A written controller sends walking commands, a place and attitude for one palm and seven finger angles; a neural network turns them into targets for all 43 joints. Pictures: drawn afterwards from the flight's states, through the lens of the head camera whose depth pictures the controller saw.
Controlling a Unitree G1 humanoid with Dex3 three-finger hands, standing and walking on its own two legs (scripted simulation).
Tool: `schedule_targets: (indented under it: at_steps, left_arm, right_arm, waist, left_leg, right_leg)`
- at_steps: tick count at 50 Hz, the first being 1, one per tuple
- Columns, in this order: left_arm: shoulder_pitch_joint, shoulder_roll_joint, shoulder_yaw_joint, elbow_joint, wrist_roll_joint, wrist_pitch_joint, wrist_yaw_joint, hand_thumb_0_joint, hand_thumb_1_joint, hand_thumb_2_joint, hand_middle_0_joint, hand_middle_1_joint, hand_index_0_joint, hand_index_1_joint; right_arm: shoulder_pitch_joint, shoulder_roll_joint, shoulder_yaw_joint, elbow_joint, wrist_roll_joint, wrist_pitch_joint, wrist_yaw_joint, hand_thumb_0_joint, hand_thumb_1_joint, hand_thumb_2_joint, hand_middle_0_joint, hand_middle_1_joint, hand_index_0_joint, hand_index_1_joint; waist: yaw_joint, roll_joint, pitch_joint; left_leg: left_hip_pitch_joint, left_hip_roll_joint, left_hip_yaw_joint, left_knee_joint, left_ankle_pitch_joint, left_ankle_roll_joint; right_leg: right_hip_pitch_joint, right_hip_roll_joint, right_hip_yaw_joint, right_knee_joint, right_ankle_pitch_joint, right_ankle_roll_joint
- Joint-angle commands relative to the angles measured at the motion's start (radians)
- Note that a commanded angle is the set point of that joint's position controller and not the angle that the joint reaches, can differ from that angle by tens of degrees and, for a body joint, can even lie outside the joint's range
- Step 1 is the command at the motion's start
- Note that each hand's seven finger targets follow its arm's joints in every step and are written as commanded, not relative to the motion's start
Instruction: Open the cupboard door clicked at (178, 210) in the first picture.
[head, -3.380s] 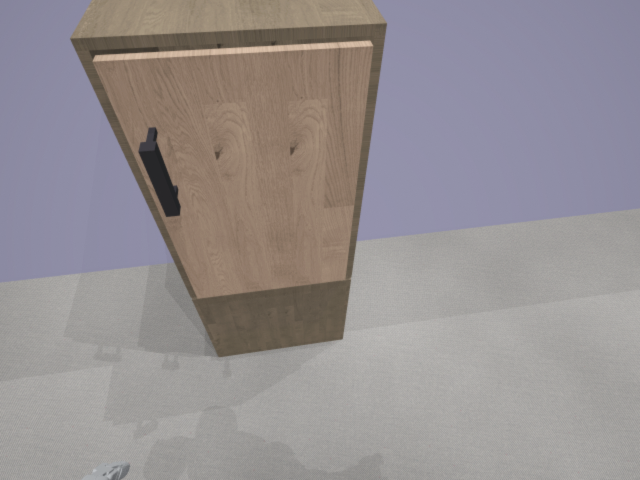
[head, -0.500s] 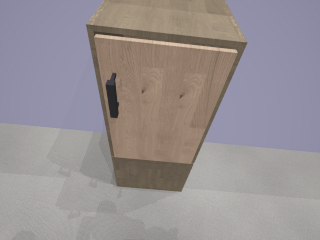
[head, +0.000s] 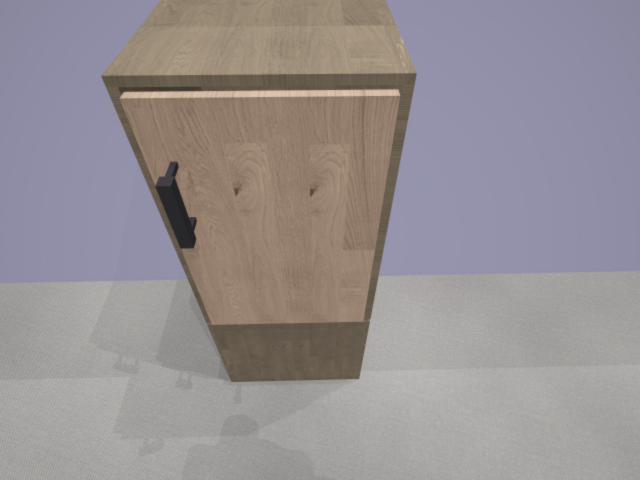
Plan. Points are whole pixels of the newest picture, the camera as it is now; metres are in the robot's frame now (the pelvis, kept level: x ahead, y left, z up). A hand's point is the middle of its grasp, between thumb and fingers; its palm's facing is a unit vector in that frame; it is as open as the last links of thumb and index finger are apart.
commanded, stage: come to a stop and stand still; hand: left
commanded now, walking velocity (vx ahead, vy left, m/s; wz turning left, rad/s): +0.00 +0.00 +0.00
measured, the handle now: (180, 206) +0.50 +0.25 +0.05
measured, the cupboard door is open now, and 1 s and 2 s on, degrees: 0 0 0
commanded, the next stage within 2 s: look again from close up in 0.26 s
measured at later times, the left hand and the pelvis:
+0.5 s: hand out of the picture -0.02 +0.16 -0.18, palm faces +0.04 -0.99 -0.16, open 7.4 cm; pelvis +0.00 +0.01 -0.01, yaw +0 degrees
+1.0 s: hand out of the picture +0.03 +0.22 -0.18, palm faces +0.00 -0.98 -0.21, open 7.4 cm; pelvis +0.01 +0.04 +0.00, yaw -1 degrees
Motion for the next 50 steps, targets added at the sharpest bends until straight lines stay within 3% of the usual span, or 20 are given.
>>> schedule_targets:
  at_steps: [1, 6, 10, 13, 16, 17, 18, 19, 20, 21, 22, 24, 25, 26, 27, 30, 33, 43, 48, 50]
  left_arm:
    - [0.081, 0.111, 0.016, -0.029, -0.001, -0.011, -0.001, 0.0, 0.9, 0.9, -0.2, -0.3, -0.2, -0.3]
    - [0.084, 0.1, 0.02, -0.041, 0.0, -0.014, -0.001, 0.0, 0.9, 0.9, -0.2, -0.3, -0.2, -0.3]
    - [0.095, 0.09, 0.021, -0.042, -0.002, -0.019, -0.001, 0.0, 0.9, 0.9, -0.2, -0.3, -0.2, -0.3]
    - [0.105, 0.083, 0.02, -0.037, -0.001, -0.018, 0.0, 0.0, 0.9, 0.9, -0.2, -0.3, -0.2, -0.3]
    - [0.114, 0.081, 0.019, -0.036, 0.0, -0.019, 0.0, 0.0, 0.9, 0.9, -0.2, -0.3, -0.2, -0.3]
    - [0.115, 0.077, 0.018, -0.034, 0.0, -0.021, 0.0, 0.0, 0.9, 0.9, -0.2, -0.3, -0.2, -0.3]
    - [0.21, 0.114, 0.023, -0.01, 0.018, -0.056, 0.04, 0.0, 0.9, 0.9, -0.2, -0.3, -0.2, -0.3]
    - [0.189, 0.152, 0.029, -0.056, 0.019, -0.066, 0.034, 0.0, 0.9, 0.9, -0.2, -0.3, -0.2, -0.3]
    - [0.14, 0.134, 0.022, -0.076, 0.022, -0.064, 0.027, 0.0, 0.9, 0.9, -0.2, -0.3, -0.2, -0.3]
    - [0.101, 0.134, 0.022, -0.096, 0.018, -0.064, 0.021, 0.0, 0.9, 0.9, -0.2, -0.3, -0.2, -0.3]
    - [0.09, 0.132, 0.022, -0.105, 0.015, -0.062, 0.018, 0.0, 0.9, 0.9, -0.2, -0.3, -0.2, -0.3]
    - [0.094, 0.09, 0.012, -0.103, 0.008, -0.05, 0.011, 0.0, 0.9, 0.9, -0.2, -0.3, -0.2, -0.3]
    - [0.1, 0.077, 0.011, -0.104, 0.007, -0.046, 0.011, 0.0, 0.9, 0.9, -0.2, -0.3, -0.2, -0.3]
    - [0.095, 0.075, 0.008, -0.103, 0.011, -0.035, 0.01, 0.0, 0.9, 0.9, -0.2, -0.3, -0.2, -0.3]
    - [0.105, 0.081, 0.007, -0.1, 0.01, -0.029, 0.006, 0.0, 0.9, 0.9, -0.2, -0.3, -0.2, -0.3]
    - [0.108, 0.084, 0.001, -0.096, 0.008, -0.021, -0.002, 0.0, 0.9, 0.9, -0.2, -0.3, -0.2, -0.3]
    - [0.1, 0.093, 0.0, -0.098, 0.008, -0.018, -0.004, 0.0, 0.9, 0.9, -0.2, -0.3, -0.2, -0.3]
    - [0.07, 0.122, 0.002, -0.09, 0.005, -0.018, -0.004, 0.0, 0.9, 0.9, -0.2, -0.3, -0.2, -0.3]
    - [0.065, 0.124, 0.003, -0.081, 0.005, -0.017, -0.003, 0.0, 0.9, 0.9, -0.2, -0.3, -0.2, -0.3]
    - [0.061, 0.127, 0.006, -0.083, 0.003, -0.014, -0.001, 0.0, 0.9, 0.9, -0.2, -0.3, -0.2, -0.3]
  right_arm:
    - [0.051, -0.07, -0.013, -0.024, -0.003, -0.013, -0.002, 0.0, -0.9, -0.9, 0.2, 0.3, 0.2, 0.3]
    - [0.078, -0.06, -0.014, -0.023, -0.005, -0.012, -0.003, 0.0, -0.9, -0.9, 0.2, 0.3, 0.2, 0.3]
    - [0.087, -0.057, -0.012, -0.025, -0.004, -0.018, -0.005, 0.0, -0.9, -0.9, 0.2, 0.3, 0.2, 0.3]
    - [0.083, -0.055, -0.011, -0.025, -0.003, -0.017, -0.007, 0.0, -0.9, -0.9, 0.2, 0.3, 0.2, 0.3]
    - [0.085, -0.057, -0.011, -0.029, -0.002, -0.02, -0.008, 0.0, -0.9, -0.9, 0.2, 0.3, 0.2, 0.3]
    - [0.078, -0.06, -0.01, -0.031, -0.002, -0.022, -0.009, 0.0, -0.9, -0.9, 0.2, 0.3, 0.2, 0.3]
    - [-0.052, -0.086, -0.009, -0.113, 0.004, -0.043, 0.004, 0.0, -0.9, -0.9, 0.2, 0.3, 0.2, 0.3]
    - [0.027, -0.04, -0.008, -0.155, 0.005, -0.026, 0.007, 0.0, -0.9, -0.9, 0.2, 0.3, 0.2, 0.3]
    - [0.048, -0.036, -0.012, -0.158, 0.009, -0.028, 0.011, 0.0, -0.9, -0.9, 0.2, 0.3, 0.2, 0.3]
    - [0.073, -0.023, -0.006, -0.156, 0.006, -0.029, 0.016, 0.0, -0.9, -0.9, 0.2, 0.3, 0.2, 0.3]
    - [0.101, -0.027, -0.005, -0.152, 0.004, -0.031, 0.017, 0.0, -0.9, -0.9, 0.2, 0.3, 0.2, 0.3]
    - [0.114, -0.067, -0.004, -0.154, -0.001, -0.042, 0.013, 0.0, -0.9, -0.9, 0.2, 0.3, 0.2, 0.3]
    - [0.11, -0.083, -0.002, -0.16, -0.003, -0.043, 0.01, 0.0, -0.9, -0.9, 0.2, 0.3, 0.2, 0.3]
    - [0.102, -0.082, 0.0, -0.155, -0.005, -0.048, 0.01, 0.0, -0.9, -0.9, 0.2, 0.3, 0.2, 0.3]
    - [0.082, -0.089, 0.005, -0.16, -0.004, -0.048, 0.009, 0.0, -0.9, -0.9, 0.2, 0.3, 0.2, 0.3]
    - [0.063, -0.112, 0.007, -0.171, -0.003, -0.046, 0.007, 0.0, -0.9, -0.9, 0.2, 0.3, 0.2, 0.3]
    - [0.064, -0.125, 0.01, -0.162, -0.005, -0.05, 0.007, 0.0, -0.9, -0.9, 0.2, 0.3, 0.2, 0.3]
    - [0.064, -0.136, 0.014, -0.125, -0.003, -0.057, 0.005, 0.0, -0.9, -0.9, 0.2, 0.3, 0.2, 0.3]
    - [0.057, -0.133, 0.014, -0.107, -0.002, -0.057, 0.003, 0.0, -0.9, -0.9, 0.2, 0.3, 0.2, 0.3]
    - [0.045, -0.13, 0.009, -0.113, 0.0, -0.056, 0.0, 0.0, -0.9, -0.9, 0.2, 0.3, 0.2, 0.3]
  waist:
    - [0.017, -0.033, 0.074]
    - [0.011, -0.043, 0.074]
    - [0.01, -0.027, 0.052]
    - [0.013, -0.026, 0.073]
    - [0.014, -0.029, 0.054]
    - [0.013, -0.007, 0.048]
    - [0.068, -0.067, 0.088]
    - [0.003, -0.05, -0.006]
    - [-0.013, -0.011, -0.051]
    - [-0.02, 0.014, -0.091]
    - [-0.03, -0.019, -0.089]
    - [-0.02, 0.005, -0.018]
    - [-0.01, -0.023, 0.014]
    - [0.0, 0.078, 0.045]
    - [0.012, 0.096, 0.058]
    - [0.019, 0.012, 0.079]
    - [0.023, 0.032, 0.059]
    - [0.022, -0.001, 0.0]
    - [0.023, 0.01, 0.0]
    - [0.021, 0.004, 0.0]
  left_leg:
    - [-0.014, 0.033, -0.034, -0.037, 0.011, 0.038]
    - [-0.017, 0.031, -0.026, -0.019, 0.015, 0.036]
    - [-0.01, 0.037, -0.031, -0.019, 0.057, 0.035]
    - [-0.014, 0.037, -0.03, -0.021, 0.05, 0.035]
    - [-0.003, 0.041, -0.031, -0.023, 0.064, 0.036]
    - [0.007, 0.043, -0.034, -0.022, 0.085, 0.037]
    - [-0.164, 0.02, 0.025, 0.25, -0.054, 0.006]
    - [-0.175, 0.002, -0.053, 0.302, -0.183, 0.042]
    - [-0.145, 0.009, -0.036, 0.297, -0.191, 0.044]
    - [-0.082, -0.008, -0.009, 0.229, -0.138, 0.039]
    - [-0.037, -0.015, -0.006, 0.154, -0.084, 0.04]
    - [-0.033, 0.03, -0.056, 0.071, 0.005, 0.063]
    - [-0.069, 0.05, -0.069, 0.061, 0.022, 0.074]
    - [-0.106, 0.057, -0.094, 0.028, 0.04, 0.081]
    - [-0.128, 0.059, -0.111, 0.005, 0.03, 0.089]
    - [-0.15, 0.048, -0.121, -0.031, -0.057, 0.095]
    - [-0.13, 0.052, -0.125, -0.05, -0.031, 0.099]
    - [-0.047, 0.047, -0.094, -0.023, 0.157, 0.097]
    - [-0.027, 0.046, -0.088, -0.018, 0.211, 0.097]
    - [-0.017, 0.053, -0.091, -0.009, 0.295, 0.094]
  right_leg:
    - [-0.105, -0.144, 0.141, -0.173, -0.039, 0.016]
    - [-0.116, -0.144, 0.146, -0.184, -0.05, 0.012]
    - [-0.096, -0.141, 0.14, -0.164, 0.035, 0.01]
    - [-0.111, -0.138, 0.133, -0.163, 0.026, 0.013]
    - [-0.095, -0.137, 0.127, -0.158, 0.06, 0.015]
    - [-0.096, -0.136, 0.126, -0.147, 0.093, 0.013]
    - [-0.052, -0.229, 0.228, -0.1, 0.748, 0.107]
    - [-0.002, -0.285, 0.241, -0.072, 0.713, 0.058]
    - [-0.031, -0.259, 0.189, -0.065, 0.513, -0.036]
    - [-0.032, -0.235, 0.17, -0.051, 0.439, -0.072]
    - [-0.063, -0.209, 0.153, -0.038, 0.292, -0.067]
    - [-0.135, -0.138, 0.13, -0.016, 0.085, -0.029]
    - [-0.135, -0.116, 0.125, -0.02, 0.052, -0.02]
    - [-0.12, -0.106, 0.103, 0.004, 0.021, -0.014]
    - [-0.104, -0.093, 0.095, 0.015, 0.002, -0.007]
    - [-0.099, -0.093, 0.094, 0.006, -0.027, 0.001]
    - [-0.08, -0.096, 0.086, 0.019, 0.001, 0.007]
    - [-0.042, -0.117, 0.084, 0.028, 0.111, 0.016]
    - [-0.038, -0.121, 0.082, 0.032, 0.14, 0.019]
    - [-0.046, -0.128, 0.077, 0.043, 0.2, 0.024]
